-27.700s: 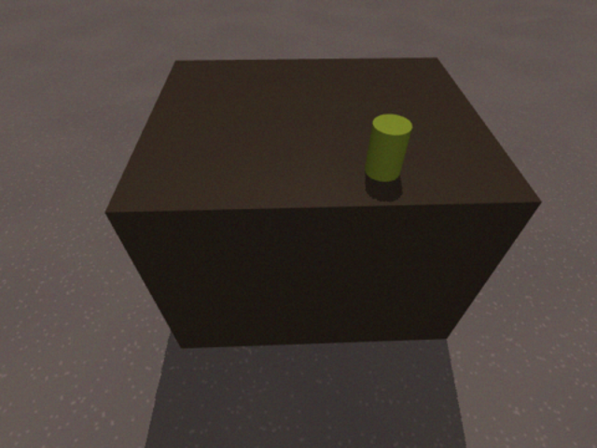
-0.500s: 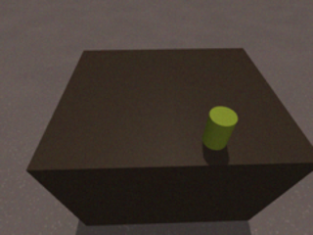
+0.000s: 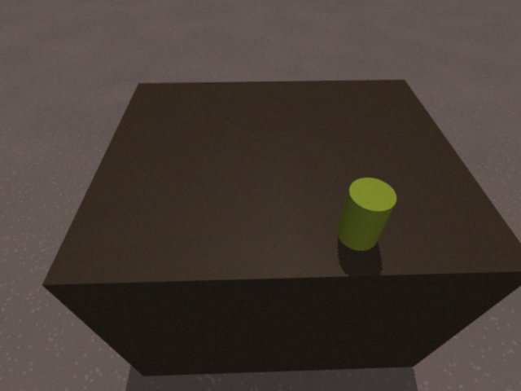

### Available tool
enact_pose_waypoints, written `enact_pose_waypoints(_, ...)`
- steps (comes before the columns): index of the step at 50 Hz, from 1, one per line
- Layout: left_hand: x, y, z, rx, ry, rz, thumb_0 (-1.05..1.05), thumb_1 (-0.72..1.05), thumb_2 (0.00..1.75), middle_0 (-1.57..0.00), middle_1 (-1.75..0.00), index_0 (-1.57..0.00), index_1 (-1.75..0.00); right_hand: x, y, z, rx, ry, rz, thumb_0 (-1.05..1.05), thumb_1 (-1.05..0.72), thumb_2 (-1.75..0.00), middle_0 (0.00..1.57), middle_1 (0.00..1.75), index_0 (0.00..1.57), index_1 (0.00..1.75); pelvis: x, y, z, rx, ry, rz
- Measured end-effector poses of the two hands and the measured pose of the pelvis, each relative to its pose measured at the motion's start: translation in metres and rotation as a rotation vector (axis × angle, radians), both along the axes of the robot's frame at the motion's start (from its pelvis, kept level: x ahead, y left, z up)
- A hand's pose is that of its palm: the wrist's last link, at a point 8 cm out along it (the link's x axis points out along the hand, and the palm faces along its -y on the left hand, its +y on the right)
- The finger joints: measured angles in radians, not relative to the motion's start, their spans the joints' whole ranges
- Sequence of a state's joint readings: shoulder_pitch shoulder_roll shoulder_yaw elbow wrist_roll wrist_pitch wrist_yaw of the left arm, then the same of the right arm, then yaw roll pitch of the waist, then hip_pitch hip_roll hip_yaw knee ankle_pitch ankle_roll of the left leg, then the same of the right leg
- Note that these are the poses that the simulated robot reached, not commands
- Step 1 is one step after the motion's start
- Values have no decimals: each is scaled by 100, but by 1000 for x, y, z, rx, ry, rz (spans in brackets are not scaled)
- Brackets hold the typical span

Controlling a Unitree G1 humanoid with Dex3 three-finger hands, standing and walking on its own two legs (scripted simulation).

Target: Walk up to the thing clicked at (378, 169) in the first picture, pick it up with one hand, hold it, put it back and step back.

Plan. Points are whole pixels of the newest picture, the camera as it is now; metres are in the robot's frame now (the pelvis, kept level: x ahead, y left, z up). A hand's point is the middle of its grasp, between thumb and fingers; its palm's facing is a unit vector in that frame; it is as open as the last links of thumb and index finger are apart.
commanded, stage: stand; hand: right
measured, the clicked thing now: (364, 215) +0.46 -0.20 -0.02
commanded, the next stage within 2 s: step back in 0.72 s
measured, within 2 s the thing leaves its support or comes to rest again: neither
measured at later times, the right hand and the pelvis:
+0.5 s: hand out of the picture +0.06 -0.25 -0.16, palm faces -0.03 +0.94 -0.34, open 7.4 cm; pelvis +0.00 +0.00 +0.00, yaw +0 degrees
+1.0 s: hand out of the picture +0.03 -0.25 -0.16, palm faces -0.02 +0.91 -0.42, open 7.4 cm; pelvis -0.06 +0.04 -0.02, yaw +0 degrees
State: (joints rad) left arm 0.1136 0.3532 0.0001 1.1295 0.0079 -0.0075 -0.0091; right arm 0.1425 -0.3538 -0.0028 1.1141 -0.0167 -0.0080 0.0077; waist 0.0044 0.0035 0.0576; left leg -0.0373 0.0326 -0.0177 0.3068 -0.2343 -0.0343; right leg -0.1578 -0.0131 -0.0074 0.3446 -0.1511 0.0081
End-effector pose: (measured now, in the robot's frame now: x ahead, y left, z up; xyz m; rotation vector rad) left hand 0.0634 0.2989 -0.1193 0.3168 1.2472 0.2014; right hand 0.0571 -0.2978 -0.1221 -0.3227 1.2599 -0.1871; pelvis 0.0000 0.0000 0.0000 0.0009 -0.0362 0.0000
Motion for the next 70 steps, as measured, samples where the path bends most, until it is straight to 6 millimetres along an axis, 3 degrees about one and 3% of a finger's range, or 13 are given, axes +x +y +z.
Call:
enact_pose_waypoints(36,2,0,2,4,-8,-4,0,90,89,-20,-30,-20,-30,1,0,0,3,-8,-4,1,-90,-90,20,30,21,30,0,0,0,1,-2,-2)
enact_pose_waypoints(43,1,14,-2,25,-34,13,0,90,89,-20,-30,-20,-30,-2,-6,-4,-21,-12,-11,1,-90,-90,20,30,21,30,-25,6,-8,-2,2,-6)
enact_pose_waypoints(48,0,35,-9,41,-52,-39,0,90,89,-20,-30,-20,-30,-22,-1,-1,-61,-8,-14,1,-90,-90,20,30,21,30,-49,25,-15,6,15,-8)
enact_pose_waypoints(53,9,60,-29,27,-111,-66,0,90,89,-20,-30,-20,-30,-65,16,-2,-121,23,-23,1,-90,-90,20,30,21,30,-73,50,-31,3,13,-8)
enact_pose_waypoints(59,-7,63,-25,-7,-91,-69,0,90,89,-20,-30,-20,-30,-117,43,15,-115,95,-51,1,-90,-90,20,30,21,30,-89,62,-14,-29,21,-16)
enact_pose_waypoints(64,-36,66,-23,-12,-47,-91,0,90,89,-20,-30,-20,-30,-126,51,16,-117,53,-76,1,-90,-90,21,30,21,30,-103,69,-11,-26,24,-53)
enact_pose_waypoints(70,-65,66,-22,20,-11,-115,0,90,89,-20,-30,-20,-30,-128,50,2,-87,-37,-82,1,-90,-90,21,30,21,30,-125,67,-18,-1,7,-91)
